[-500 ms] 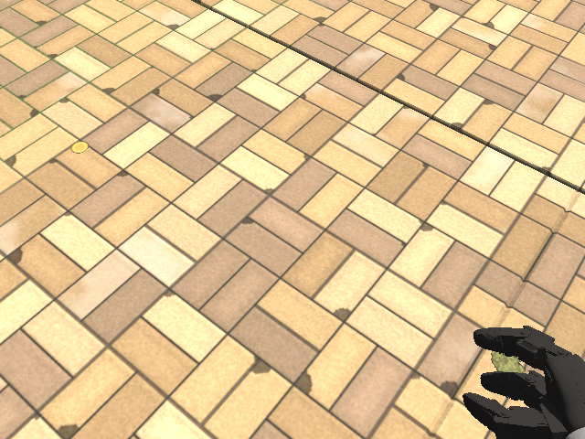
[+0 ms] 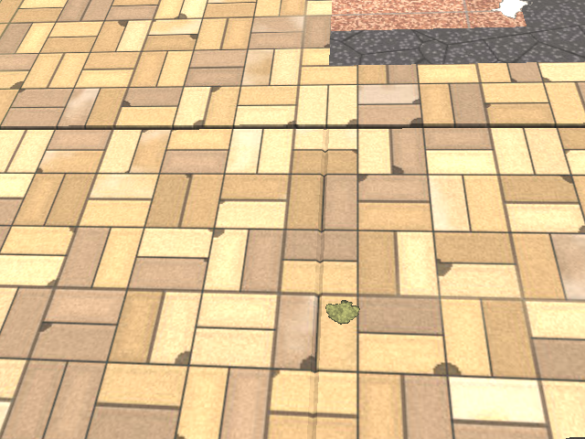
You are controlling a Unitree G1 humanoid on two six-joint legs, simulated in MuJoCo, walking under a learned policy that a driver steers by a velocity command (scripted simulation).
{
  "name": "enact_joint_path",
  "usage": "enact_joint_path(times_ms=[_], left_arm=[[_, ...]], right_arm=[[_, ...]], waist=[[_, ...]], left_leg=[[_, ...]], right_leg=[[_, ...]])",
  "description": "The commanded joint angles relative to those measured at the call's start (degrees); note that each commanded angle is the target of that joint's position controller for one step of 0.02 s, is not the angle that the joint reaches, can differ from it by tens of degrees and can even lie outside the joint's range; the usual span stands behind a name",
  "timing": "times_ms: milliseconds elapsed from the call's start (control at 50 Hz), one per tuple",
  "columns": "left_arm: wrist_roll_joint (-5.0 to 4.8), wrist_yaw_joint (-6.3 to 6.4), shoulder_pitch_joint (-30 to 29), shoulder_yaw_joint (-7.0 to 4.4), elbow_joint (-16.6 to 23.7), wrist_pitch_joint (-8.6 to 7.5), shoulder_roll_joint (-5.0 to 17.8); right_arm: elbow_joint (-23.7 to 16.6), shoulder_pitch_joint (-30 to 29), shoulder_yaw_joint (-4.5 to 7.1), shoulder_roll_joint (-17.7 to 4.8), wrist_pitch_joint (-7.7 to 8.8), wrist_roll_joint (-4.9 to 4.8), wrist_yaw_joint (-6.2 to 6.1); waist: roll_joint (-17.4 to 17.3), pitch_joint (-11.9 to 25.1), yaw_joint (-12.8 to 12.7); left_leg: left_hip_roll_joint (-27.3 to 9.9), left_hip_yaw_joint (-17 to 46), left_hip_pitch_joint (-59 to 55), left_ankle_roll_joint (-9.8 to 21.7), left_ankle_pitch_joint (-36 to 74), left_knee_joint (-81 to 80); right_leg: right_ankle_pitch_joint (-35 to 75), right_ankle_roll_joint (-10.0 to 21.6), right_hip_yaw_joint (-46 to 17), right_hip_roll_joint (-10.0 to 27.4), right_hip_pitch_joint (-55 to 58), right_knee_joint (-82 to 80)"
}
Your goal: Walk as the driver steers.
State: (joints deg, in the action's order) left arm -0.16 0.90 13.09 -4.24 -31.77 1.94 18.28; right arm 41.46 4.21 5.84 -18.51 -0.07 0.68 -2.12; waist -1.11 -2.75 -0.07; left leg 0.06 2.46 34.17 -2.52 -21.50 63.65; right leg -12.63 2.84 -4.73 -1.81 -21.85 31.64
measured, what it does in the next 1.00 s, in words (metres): walks ahead: left foot, then right foot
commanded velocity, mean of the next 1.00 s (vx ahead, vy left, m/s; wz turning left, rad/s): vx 0.35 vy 0.00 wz -0.23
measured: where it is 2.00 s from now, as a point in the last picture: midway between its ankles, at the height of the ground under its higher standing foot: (290, 207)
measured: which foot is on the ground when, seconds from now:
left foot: up 0.00-0.28, down 0.30-0.68, up 0.70-1.00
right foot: down 0.00-0.30, up 0.32-0.66, down 0.68-1.00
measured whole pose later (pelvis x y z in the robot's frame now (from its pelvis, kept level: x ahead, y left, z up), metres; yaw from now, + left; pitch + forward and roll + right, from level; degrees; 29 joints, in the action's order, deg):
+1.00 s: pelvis +0.19 -0.05 -0.02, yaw -9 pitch +3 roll -1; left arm 2.7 0.8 28.3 -2.7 -45.8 -4.9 16.7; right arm 37.9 5.3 4.1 -18.7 -1.7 2.1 6.5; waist -1.5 0.6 -3.6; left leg -3.4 -3.5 46.4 4.1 -6.7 58.4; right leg -22.3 -2.1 12.9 1.3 11.1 10.6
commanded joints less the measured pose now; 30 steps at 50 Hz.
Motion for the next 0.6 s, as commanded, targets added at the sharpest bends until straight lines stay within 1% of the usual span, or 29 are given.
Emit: enact_joint_path(times_ms=[20,60,80,140,220,260,280,300,320,340,360,380,400,420,440,460,480,500,520,540,560,600], left_arm=[[-0.21,1.45,-3.31,-2.78,5.53,-0.60,9.22],[-0.62,1.90,-2.30,-3.12,5.35,-0.38,9.83],[-0.71,2.05,-2.43,-3.30,5.47,-0.20,10.14],[-0.68,2.04,-2.97,-3.63,5.97,0.33,10.55],[-0.87,1.57,-3.56,-3.87,6.29,0.81,10.60],[-1.23,1.36,-4.98,-3.88,6.66,1.00,10.39],[-1.62,1.25,-6.23,-3.70,6.89,1.15,9.98],[-1.68,1.07,-4.49,-3.03,6.75,1.28,7.66],[-1.38,0.68,0.38,-2.02,6.31,1.27,4.21],[-1.51,0.44,0.01,-3.50,7.09,0.46,9.06],[-1.21,0.25,-0.11,-4.58,5.78,0.22,12.89],[-1.08,0.30,-0.25,-4.74,4.34,0.46,12.84],[-0.57,0.51,0.22,-4.26,3.33,0.91,10.96],[-0.46,0.31,0.57,-3.52,3.34,1.08,9.05],[-0.73,0.18,-0.03,-2.86,3.59,0.96,7.56],[-0.67,0.22,-0.97,-1.91,3.99,0.58,5.80],[-0.56,0.08,-1.63,-1.06,4.34,0.03,4.21],[-0.41,-0.26,-1.70,-0.36,4.17,-0.57,3.14],[-0.31,-0.67,-2.23,-0.05,4.25,-1.19,3.08],[-0.23,-0.94,-3.23,0.13,4.39,-2.00,3.06],[-0.21,-0.99,-3.50,0.22,4.08,-2.96,2.93],[-0.37,-0.95,-2.36,-0.07,2.83,-4.85,3.31]], right_arm=[[-3.52,-1.41,0.75,-3.64,1.29,-0.21,0.13],[-3.65,-2.88,0.19,-2.53,1.40,-0.59,0.40],[-3.62,-3.27,0.04,-2.36,1.43,-0.70,0.57],[-3.32,-3.79,0.03,-2.83,1.59,-0.99,1.14],[-3.21,-3.34,0.37,-3.89,2.31,-1.30,1.82],[-2.73,-1.22,0.88,-4.75,2.68,-1.47,2.14],[-2.06,0.87,1.26,-5.13,2.78,-1.48,2.18],[-1.75,2.36,1.93,-7.11,2.52,-1.09,1.99],[-3.06,0.11,2.27,-10.64,1.58,-0.10,1.47],[-3.12,0.55,2.22,-9.57,1.60,1.78,1.48],[-4.75,-2.27,1.38,-6.34,1.72,1.41,1.04],[-5.26,-3.99,0.68,-3.91,1.40,0.72,0.48],[-5.56,-4.18,0.22,-3.29,0.95,0.10,-0.07],[-5.36,-3.63,-0.12,-3.34,0.63,-0.34,-0.42],[-5.03,-2.38,-0.30,-3.74,0.34,-0.23,-0.60],[-4.00,1.69,-0.16,-4.45,0.25,-0.26,-0.50],[-2.93,5.34,0.04,-5.31,0.35,-0.72,-0.09],[-2.21,7.46,0.02,-5.79,0.60,-1.13,0.44],[-2.18,7.65,-0.04,-6.44,0.81,-1.46,0.78],[-2.51,6.95,-0.04,-7.06,1.01,-1.72,1.00],[-2.97,5.91,-0.01,-7.48,1.19,-1.98,1.23],[-2.92,6.81,0.27,-8.59,1.55,-2.61,1.67]], waist=[[7.83,10.90,1.01],[7.84,10.81,0.25],[8.31,10.72,0.11],[10.00,9.86,-0.39],[11.78,9.56,-0.88],[12.07,9.51,0.19],[11.18,9.44,1.62],[6.27,11.28,1.04],[-8.58,11.69,-2.70],[-15.22,9.25,-2.41],[-10.81,7.36,-2.43],[-7.35,5.90,-2.12],[-4.98,5.70,-1.92],[-4.31,4.75,-1.32],[-3.76,4.38,-0.86],[-4.21,6.27,1.05],[-6.11,7.52,2.47],[-8.41,8.06,3.27],[-9.95,7.29,3.17],[-10.48,5.63,2.79],[-10.37,4.11,2.07],[-10.11,2.32,1.01]], left_leg=[[1.54,3.48,3.85,-0.60,4.65,-3.27],[3.02,4.48,3.32,-1.29,4.97,-10.10],[3.54,4.99,2.49,-1.47,5.03,-12.90],[4.77,6.00,-1.12,-1.49,4.62,-19.03],[5.32,6.94,-7.02,-0.52,3.38,-26.59],[4.91,6.53,-13.24,0.37,5.21,-34.10],[3.89,5.51,-18.75,0.99,10.75,-40.86],[-2.94,9.17,-27.27,3.44,14.91,-44.05],[-15.30,21.15,-34.30,9.90,22.08,-44.86],[-22.41,30.12,-28.91,16.89,23.76,-47.59],[-21.34,25.57,-27.06,17.28,20.73,-47.46],[-16.84,19.38,-25.00,15.10,16.65,-46.57],[-14.04,15.79,-24.84,13.74,15.38,-45.95],[-13.67,13.75,-24.42,14.38,18.79,-46.02],[-12.97,11.41,-24.40,14.79,21.70,-46.27],[-12.07,11.32,-26.74,14.81,13.39,-47.90],[-11.56,12.68,-29.09,14.73,1.90,-49.35],[-11.62,14.32,-29.44,14.61,-6.85,-50.97],[-12.07,15.65,-28.08,14.74,-11.01,-52.45],[-11.99,15.89,-25.25,14.78,-11.36,-53.33],[-11.12,15.11,-21.09,14.53,-10.06,-53.82],[-10.45,15.35,-16.57,14.68,-7.51,-52.74]], right_leg=[[16.79,8.23,-17.05,11.01,12.30,-9.74],[15.64,8.31,-19.30,10.32,13.66,-9.10],[14.07,8.26,-20.51,10.01,13.64,-8.90],[10.60,8.17,-24.44,9.11,11.85,-8.72],[11.93,7.84,-29.46,7.76,11.33,-7.65],[11.59,6.74,-31.07,6.04,9.77,-6.48],[9.05,5.31,-30.31,4.08,7.35,-4.81],[-3.86,2.87,-27.03,0.75,2.14,0.80],[-22.20,-0.35,-15.68,-7.17,-8.16,13.14],[-23.61,-3.33,-9.43,-6.80,-14.27,25.97],[-18.96,-5.05,-7.62,-2.52,-15.22,32.60],[-14.75,-5.80,-6.36,-1.26,-14.42,35.14],[-12.11,-6.48,-5.18,-1.13,-14.55,38.93],[-11.16,-7.15,-3.84,-1.05,-15.30,41.95],[-10.71,-7.50,-1.73,-0.53,-15.26,41.65],[-9.56,-7.34,0.05,-0.10,-15.87,38.47],[-10.09,-7.14,0.94,0.07,-16.28,34.71],[-11.41,-6.95,1.55,0.24,-15.18,31.04],[-12.60,-6.59,2.71,0.95,-13.10,26.66],[-13.40,-6.04,3.95,1.59,-9.87,21.00],[-13.93,-5.43,4.88,1.26,-4.60,14.52],[-13.52,-4.65,6.05,-0.34,3.85,3.63]])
